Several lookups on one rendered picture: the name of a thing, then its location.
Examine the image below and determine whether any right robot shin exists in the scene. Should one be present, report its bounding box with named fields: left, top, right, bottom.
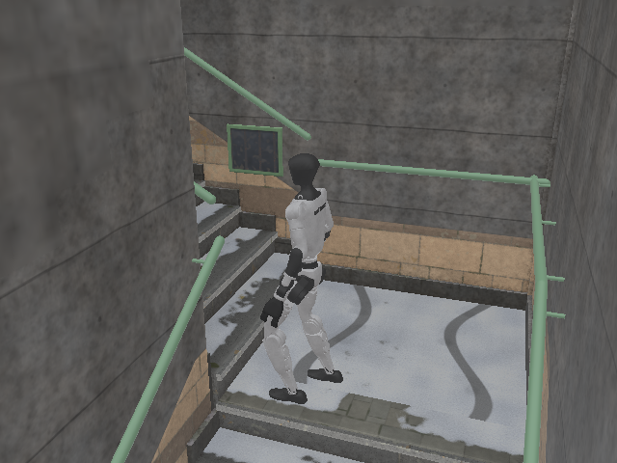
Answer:
left=302, top=315, right=335, bottom=374

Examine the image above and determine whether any robot left forearm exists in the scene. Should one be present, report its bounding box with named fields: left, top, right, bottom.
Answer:
left=274, top=248, right=303, bottom=302

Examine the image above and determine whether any robot left upper arm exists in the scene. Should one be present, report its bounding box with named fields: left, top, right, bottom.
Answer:
left=285, top=201, right=308, bottom=260

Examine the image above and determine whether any robot right upper arm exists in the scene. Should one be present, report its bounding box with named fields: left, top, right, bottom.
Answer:
left=315, top=188, right=334, bottom=233

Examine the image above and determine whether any robot torso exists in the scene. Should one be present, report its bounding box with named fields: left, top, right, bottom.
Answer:
left=288, top=190, right=326, bottom=291

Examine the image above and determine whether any robot left hand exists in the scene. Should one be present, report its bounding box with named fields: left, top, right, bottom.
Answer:
left=260, top=297, right=283, bottom=328

